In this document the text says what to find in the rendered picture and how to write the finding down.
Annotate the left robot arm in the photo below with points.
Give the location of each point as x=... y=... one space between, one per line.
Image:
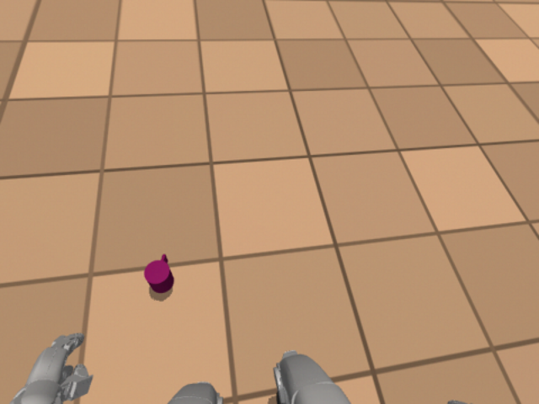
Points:
x=39 y=392

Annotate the left robot hand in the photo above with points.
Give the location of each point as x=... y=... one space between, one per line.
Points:
x=50 y=365

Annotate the mug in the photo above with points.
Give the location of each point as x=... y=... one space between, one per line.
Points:
x=159 y=276

